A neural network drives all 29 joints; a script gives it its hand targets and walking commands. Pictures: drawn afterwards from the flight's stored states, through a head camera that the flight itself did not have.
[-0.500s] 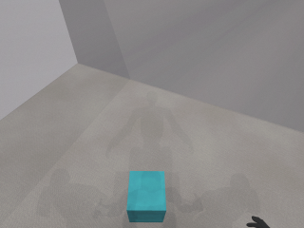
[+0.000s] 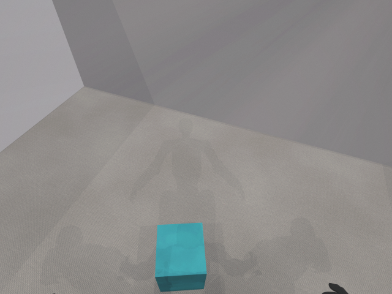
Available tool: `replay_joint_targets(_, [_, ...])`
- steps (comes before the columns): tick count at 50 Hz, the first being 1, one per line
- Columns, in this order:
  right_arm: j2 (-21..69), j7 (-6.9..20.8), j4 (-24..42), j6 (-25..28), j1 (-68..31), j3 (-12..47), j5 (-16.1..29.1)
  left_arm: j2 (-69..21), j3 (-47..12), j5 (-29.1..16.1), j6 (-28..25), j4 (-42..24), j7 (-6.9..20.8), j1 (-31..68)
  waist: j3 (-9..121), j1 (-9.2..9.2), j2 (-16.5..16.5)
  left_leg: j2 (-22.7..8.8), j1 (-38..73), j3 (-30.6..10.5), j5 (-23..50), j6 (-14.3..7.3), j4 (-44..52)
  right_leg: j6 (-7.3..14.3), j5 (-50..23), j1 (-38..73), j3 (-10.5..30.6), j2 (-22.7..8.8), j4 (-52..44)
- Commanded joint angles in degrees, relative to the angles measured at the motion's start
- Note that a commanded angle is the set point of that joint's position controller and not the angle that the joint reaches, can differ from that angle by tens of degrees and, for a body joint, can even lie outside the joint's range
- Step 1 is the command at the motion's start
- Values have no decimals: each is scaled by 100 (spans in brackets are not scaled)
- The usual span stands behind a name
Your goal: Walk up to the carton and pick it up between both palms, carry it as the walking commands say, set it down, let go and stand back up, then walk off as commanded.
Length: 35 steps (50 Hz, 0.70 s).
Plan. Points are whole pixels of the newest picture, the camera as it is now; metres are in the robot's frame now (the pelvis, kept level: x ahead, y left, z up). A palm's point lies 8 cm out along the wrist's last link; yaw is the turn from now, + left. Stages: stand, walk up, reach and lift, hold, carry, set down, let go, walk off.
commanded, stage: reach and lift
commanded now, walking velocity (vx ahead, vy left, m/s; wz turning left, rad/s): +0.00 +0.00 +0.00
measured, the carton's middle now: (181, 257) +0.42 +0.04 -0.66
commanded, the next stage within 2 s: none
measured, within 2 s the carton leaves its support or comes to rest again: neither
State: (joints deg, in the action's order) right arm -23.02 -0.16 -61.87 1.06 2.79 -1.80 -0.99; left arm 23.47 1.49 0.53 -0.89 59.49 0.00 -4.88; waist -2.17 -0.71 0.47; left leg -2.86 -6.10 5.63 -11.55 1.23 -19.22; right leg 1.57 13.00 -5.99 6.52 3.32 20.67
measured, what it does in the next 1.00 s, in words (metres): lowers itself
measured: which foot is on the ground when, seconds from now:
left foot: down 0.00-1.00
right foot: down 0.00-1.00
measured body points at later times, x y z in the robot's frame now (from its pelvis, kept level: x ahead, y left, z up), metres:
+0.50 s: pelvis -0.03 +0.02 -0.05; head +0.08 +0.04 +0.39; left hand +0.21 +0.30 -0.14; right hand +0.22 -0.26 -0.13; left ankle -0.01 +0.13 -0.75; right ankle -0.02 -0.11 -0.75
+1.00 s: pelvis -0.09 +0.00 -0.09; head +0.15 +0.02 +0.29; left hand +0.33 +0.25 -0.19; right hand +0.35 -0.21 -0.19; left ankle -0.01 +0.13 -0.75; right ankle -0.02 -0.11 -0.75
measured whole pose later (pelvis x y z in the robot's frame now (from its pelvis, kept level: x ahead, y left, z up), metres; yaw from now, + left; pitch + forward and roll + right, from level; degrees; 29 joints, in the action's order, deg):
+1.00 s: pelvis -0.09 +0.00 -0.09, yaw +7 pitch +26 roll +0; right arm -15.8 0.2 -45.8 -12.4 -42.5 -15.3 0.2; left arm 14.5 11.4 1.7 15.0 45.8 -1.8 45.4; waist -4.9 -2.9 -0.7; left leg 0.1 -66.4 -1.2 -16.5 0.5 -56.7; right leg 0.2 21.3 -63.7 -0.4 0.9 58.9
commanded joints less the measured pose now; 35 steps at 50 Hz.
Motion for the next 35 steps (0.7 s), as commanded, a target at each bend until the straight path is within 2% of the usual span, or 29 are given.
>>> replay_joint_targets(1, [-244, 187, 2284, -256, -756, -279, -101, 712, 759, 273, 280, -2275, 213, 1397, -455, 251, 90, 580, -711, -281, 313, -165, -660, -349, -250, -1636, -401, -351, 123])
replay_joint_targets(2, [-256, 217, 2745, -642, -626, -343, -7, 775, 797, 467, 664, -2141, 307, 869, -583, 338, 181, 471, -134, -307, 203, -122, -723, -253, 146, -2197, -441, -445, 11])
replay_joint_targets(3, [-417, 236, 3173, -823, -574, -587, -130, 734, 870, 523, 930, -2245, 425, 428, -435, 381, 264, 424, 208, -366, 336, -115, -828, -164, 120, -2313, -427, -486, -127])
replay_joint_targets(4, [-545, 232, 3366, -969, -301, -817, -290, 781, 957, 590, 1105, -2400, 470, 187, -101, 348, 295, 483, 476, -398, 500, -118, -839, -112, -89, -2103, -406, -446, -151])
replay_joint_targets(5, [-688, 210, 3435, -1094, -112, -1012, -377, 783, 1076, 611, 1255, -2571, 489, 129, 200, 282, 339, 536, 564, -388, 649, -106, -946, -100, -343, -1854, -427, -397, -12])
replay_joint_targets(8, [-500, 171, 3191, -1297, 480, -1081, -274, 590, 1056, 629, 1416, -2909, 475, 130, 789, -116, 391, 536, 339, -375, 641, -82, -1186, -152, -932, -1389, -543, -319, 468])
replay_joint_targets(9, [-418, 171, 3169, -1315, 530, -1074, -268, 541, 1050, 611, 1403, -3028, 471, 150, 859, -199, 408, 528, 304, -374, 674, -89, -1247, -175, -1024, -1337, -554, -288, 568])
replay_joint_targets(12, [-385, 191, 3258, -1307, 93, -989, -141, 357, 904, 441, 1343, -3294, 441, 554, 757, -312, 138, 462, -63, -399, 775, -60, -1473, -256, -1032, -1441, -612, -119, 932])
replay_joint_targets(17, [-420, 262, 3222, -1316, -563, -1026, -55, 205, 809, 297, 1398, -3427, 291, 1094, 1065, -373, -325, 384, -562, -562, 1211, 52, -2053, -280, -1238, -2121, -719, -72, 1707])
replay_joint_targets(23, [-459, 330, 3092, -1322, -1346, -1023, 122, 17, 790, 133, 1512, -3123, 90, 1659, 1780, -281, -379, 363, -861, -767, 1708, 78, -2626, -334, -1060, -3101, -860, -64, 2365])
replay_joint_targets(26, [-496, 326, 3080, -1395, -1848, -1051, 175, -107, 784, 40, 1618, -3019, -4, 2095, 2025, -258, -260, 366, -1114, -817, 1397, 53, -2731, -306, -766, -3504, -879, -78, 2506])
replay_joint_targets(30, [-536, 328, 3004, -1528, -2651, -1097, 210, -199, 875, -27, 1791, -2960, -107, 2837, 2188, -214, -90, 354, -1534, -817, 609, 18, -2754, -279, -235, -3907, -889, -114, 2572])
replay_joint_targets(35, [-434, 319, 2772, -1667, -3726, -1124, 187, -221, 979, -13, 1925, -2851, -162, 3998, 2454, -243, -25, 366, -1967, -740, -188, -11, -2862, -282, 387, -4226, -884, -159, 2621])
